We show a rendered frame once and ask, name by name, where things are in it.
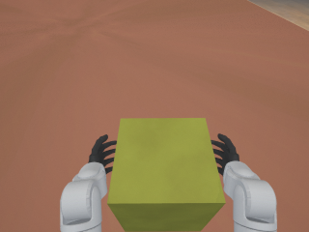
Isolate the robot left forearm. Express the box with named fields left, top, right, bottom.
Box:
left=60, top=161, right=108, bottom=232

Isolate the carton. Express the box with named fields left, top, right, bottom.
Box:
left=107, top=118, right=226, bottom=232

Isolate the left robot hand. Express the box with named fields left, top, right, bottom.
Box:
left=88, top=134, right=117, bottom=174

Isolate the robot right forearm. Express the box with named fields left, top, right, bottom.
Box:
left=223, top=160, right=277, bottom=232

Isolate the right robot hand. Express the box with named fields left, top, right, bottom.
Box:
left=211, top=133, right=239, bottom=176

